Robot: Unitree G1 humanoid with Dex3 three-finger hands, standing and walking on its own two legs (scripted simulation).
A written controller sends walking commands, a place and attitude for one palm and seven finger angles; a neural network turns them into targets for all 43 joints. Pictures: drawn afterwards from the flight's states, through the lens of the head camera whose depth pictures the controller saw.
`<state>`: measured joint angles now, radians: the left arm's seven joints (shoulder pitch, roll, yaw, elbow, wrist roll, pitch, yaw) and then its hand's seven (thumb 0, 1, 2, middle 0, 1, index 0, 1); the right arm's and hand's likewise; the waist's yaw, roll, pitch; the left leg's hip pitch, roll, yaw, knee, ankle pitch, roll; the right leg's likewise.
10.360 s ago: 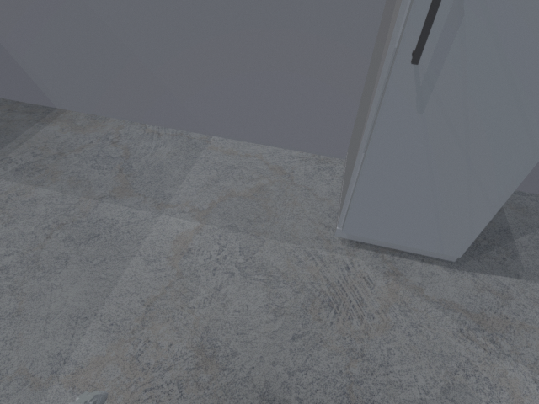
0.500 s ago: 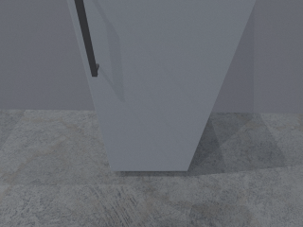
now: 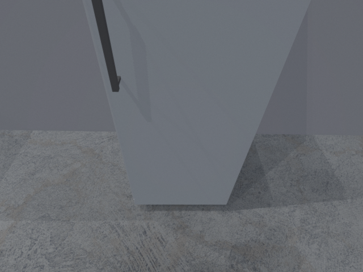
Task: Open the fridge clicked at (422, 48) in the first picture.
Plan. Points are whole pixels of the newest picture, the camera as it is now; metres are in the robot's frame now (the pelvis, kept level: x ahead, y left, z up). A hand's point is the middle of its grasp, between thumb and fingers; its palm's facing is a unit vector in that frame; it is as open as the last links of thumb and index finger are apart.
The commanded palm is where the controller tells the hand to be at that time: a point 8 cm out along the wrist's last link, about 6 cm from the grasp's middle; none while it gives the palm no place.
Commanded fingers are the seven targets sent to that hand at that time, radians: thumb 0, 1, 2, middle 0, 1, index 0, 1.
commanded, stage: look again from close up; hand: left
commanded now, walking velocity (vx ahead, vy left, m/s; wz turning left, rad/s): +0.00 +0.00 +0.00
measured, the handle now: (107, 36) +0.55 +0.23 +0.25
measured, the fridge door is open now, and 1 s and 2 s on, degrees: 0 0 0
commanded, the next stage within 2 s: none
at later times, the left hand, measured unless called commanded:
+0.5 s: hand out of the picture -0.01 +0.15 -0.18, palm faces +0.06 -0.99 -0.14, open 7.3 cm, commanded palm none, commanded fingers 0.00 0.90 0.90 -0.20 -0.30 -0.20 -0.30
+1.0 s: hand out of the picture +0.00 +0.15 -0.18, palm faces +0.06 -0.99 -0.14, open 7.3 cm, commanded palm none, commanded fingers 0.00 0.90 0.90 -0.20 -0.30 -0.20 -0.30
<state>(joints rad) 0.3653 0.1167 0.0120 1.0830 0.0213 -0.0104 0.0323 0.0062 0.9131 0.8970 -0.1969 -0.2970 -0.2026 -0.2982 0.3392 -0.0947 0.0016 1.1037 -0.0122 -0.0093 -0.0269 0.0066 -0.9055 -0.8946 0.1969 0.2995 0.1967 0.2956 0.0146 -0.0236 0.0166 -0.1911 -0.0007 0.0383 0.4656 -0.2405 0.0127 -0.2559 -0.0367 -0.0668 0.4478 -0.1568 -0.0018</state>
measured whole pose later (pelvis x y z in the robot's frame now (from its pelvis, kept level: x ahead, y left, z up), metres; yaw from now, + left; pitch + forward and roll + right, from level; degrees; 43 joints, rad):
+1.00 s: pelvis +0.02 +0.00 +0.00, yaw +0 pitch -2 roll +0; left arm 0.34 0.11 0.01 1.09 0.02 -0.02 0.03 0.01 0.91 0.90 -0.20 -0.30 -0.20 -0.30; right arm 0.33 -0.09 0.01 1.12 -0.01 -0.02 -0.03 0.01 -0.91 -0.89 0.20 0.30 0.20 0.30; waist 0.01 -0.02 0.03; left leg -0.15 0.01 0.04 0.44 -0.25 0.01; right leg -0.23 -0.03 -0.06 0.45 -0.18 -0.01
